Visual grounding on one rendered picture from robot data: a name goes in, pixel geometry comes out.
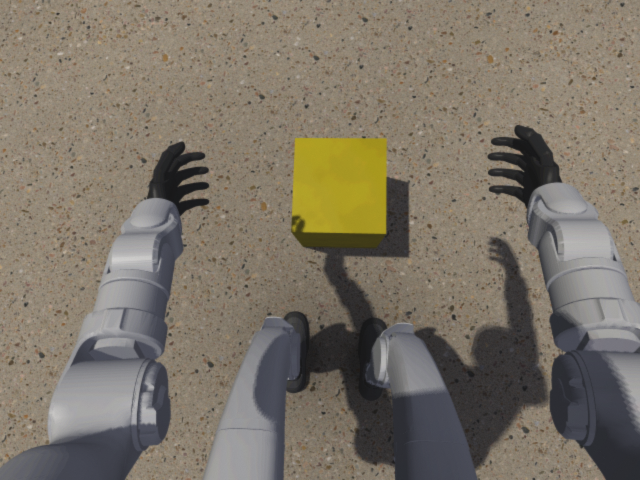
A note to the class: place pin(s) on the carton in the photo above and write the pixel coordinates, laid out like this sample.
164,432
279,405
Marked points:
339,192

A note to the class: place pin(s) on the left robot upper arm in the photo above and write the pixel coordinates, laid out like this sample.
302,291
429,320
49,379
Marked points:
106,412

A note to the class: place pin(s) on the right robot upper arm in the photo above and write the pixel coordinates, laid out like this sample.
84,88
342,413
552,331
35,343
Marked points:
595,400

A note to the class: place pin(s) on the robot left forearm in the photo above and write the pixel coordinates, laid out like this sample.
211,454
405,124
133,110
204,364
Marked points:
127,321

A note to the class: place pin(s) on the robot left hand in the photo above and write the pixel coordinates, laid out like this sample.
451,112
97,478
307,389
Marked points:
166,178

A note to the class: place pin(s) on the robot right forearm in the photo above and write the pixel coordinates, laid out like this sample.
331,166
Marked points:
593,306

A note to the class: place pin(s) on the robot right thigh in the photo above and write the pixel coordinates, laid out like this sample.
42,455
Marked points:
429,441

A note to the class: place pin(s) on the robot right hand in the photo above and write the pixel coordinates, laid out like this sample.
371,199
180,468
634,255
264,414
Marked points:
536,162

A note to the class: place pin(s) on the robot right shin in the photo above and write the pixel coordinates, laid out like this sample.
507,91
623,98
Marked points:
398,327

